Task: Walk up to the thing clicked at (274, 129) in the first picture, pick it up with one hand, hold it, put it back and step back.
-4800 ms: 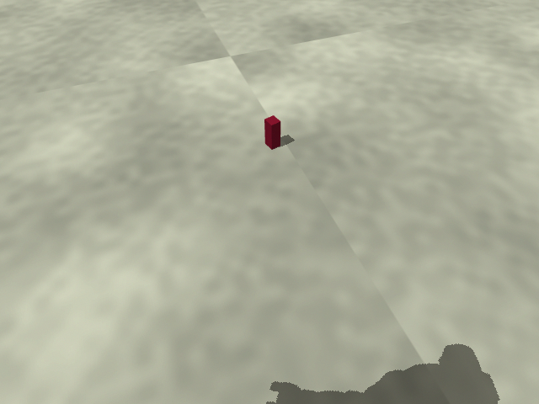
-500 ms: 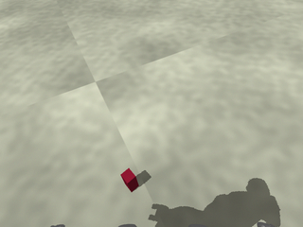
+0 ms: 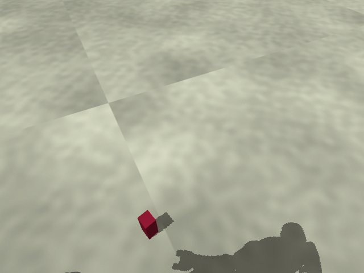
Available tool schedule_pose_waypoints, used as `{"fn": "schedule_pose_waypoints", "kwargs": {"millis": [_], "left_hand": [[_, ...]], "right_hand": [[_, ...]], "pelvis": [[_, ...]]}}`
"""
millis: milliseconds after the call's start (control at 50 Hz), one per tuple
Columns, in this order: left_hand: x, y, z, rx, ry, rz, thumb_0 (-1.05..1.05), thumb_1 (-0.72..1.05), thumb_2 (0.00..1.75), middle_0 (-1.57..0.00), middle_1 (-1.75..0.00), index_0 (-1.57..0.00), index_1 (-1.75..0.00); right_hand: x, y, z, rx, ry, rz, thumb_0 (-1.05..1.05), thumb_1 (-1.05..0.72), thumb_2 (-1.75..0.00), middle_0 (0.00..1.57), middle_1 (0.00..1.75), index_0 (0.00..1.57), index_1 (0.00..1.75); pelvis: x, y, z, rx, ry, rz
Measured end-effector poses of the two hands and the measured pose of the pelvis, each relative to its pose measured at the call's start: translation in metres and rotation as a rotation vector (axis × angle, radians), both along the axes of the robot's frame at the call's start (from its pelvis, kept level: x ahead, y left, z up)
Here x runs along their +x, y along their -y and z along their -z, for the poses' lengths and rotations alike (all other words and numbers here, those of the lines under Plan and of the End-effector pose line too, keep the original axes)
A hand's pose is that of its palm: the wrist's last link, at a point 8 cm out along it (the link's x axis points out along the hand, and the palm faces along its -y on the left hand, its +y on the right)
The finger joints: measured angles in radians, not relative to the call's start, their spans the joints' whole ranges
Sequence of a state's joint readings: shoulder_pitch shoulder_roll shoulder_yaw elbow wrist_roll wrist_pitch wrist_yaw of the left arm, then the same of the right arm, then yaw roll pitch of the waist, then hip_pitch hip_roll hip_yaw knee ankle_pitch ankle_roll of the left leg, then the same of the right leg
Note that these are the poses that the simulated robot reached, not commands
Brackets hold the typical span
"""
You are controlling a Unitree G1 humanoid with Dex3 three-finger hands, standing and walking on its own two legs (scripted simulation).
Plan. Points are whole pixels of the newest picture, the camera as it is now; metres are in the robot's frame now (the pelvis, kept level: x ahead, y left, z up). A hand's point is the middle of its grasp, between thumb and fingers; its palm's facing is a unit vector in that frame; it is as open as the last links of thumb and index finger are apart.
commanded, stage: walk up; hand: left
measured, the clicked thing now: (148, 225) +0.44 +0.19 -0.69
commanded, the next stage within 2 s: stand in 0.46 s
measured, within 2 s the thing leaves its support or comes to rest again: neither
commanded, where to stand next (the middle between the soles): +0.08 +0.00 m, yaw +0 degrees
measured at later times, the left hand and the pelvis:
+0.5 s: hand out of the picture +0.09 +0.26 -0.15, palm faces -0.01 -0.94 -0.34, open 7.4 cm; pelvis +0.01 +0.01 +0.00, yaw +1 degrees
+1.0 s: hand out of the picture +0.10 +0.25 -0.15, palm faces -0.01 -0.94 -0.34, open 7.4 cm; pelvis +0.03 +0.00 +0.00, yaw +1 degrees
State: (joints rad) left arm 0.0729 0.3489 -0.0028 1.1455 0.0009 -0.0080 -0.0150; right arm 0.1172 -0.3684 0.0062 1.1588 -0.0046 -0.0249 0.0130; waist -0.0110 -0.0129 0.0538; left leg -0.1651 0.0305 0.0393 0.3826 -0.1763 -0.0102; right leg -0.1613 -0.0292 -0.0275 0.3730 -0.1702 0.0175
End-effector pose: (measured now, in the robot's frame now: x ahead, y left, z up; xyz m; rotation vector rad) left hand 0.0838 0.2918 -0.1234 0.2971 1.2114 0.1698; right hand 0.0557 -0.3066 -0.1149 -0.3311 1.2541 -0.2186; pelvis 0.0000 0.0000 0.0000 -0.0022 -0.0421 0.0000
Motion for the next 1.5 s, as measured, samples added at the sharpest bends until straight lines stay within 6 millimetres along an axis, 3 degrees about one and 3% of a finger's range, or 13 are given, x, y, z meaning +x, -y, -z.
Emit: {"fn": "schedule_pose_waypoints", "kwargs": {"millis": [220, 380, 940, 1500], "left_hand": [[-0.007, -0.009, -0.005, 0.021, -0.025, -0.034, 0.01, 0.91, 0.90, -0.20, -0.30, -0.20, -0.30], [-0.006, -0.011, -0.006, 0.025, -0.025, -0.041, 0.01, 0.91, 0.90, -0.20, -0.30, -0.20, -0.30], [0.009, -0.006, -0.007, 0.031, -0.024, -0.025, 0.01, 0.91, 0.90, -0.20, -0.30, -0.20, -0.30], [0.013, 0.000, -0.007, 0.031, -0.023, -0.035, 0.01, 0.91, 0.90, -0.20, -0.30, -0.20, -0.30]], "right_hand": [[0.033, -0.015, 0.002, 0.033, 0.050, -0.022, 0.01, -0.90, -0.90, 0.20, 0.30, 0.20, 0.30], [0.045, -0.021, 0.002, 0.044, 0.062, -0.031, 0.01, -0.90, -0.90, 0.21, 0.30, 0.20, 0.30], [0.042, -0.011, 0.002, 0.030, 0.021, -0.015, 0.01, -0.90, -0.90, 0.20, 0.30, 0.20, 0.30], [0.054, -0.005, 0.001, 0.024, 0.028, -0.030, 0.01, -0.90, -0.90, 0.20, 0.30, 0.20, 0.30]], "pelvis": [[0.008, -0.004, -0.002, -0.001, -0.001, -0.006], [0.012, -0.006, -0.003, 0.001, -0.003, -0.009], [0.024, 0.000, -0.004, 0.003, -0.014, -0.017], [0.031, 0.006, -0.004, -0.001, -0.013, -0.021]]}}
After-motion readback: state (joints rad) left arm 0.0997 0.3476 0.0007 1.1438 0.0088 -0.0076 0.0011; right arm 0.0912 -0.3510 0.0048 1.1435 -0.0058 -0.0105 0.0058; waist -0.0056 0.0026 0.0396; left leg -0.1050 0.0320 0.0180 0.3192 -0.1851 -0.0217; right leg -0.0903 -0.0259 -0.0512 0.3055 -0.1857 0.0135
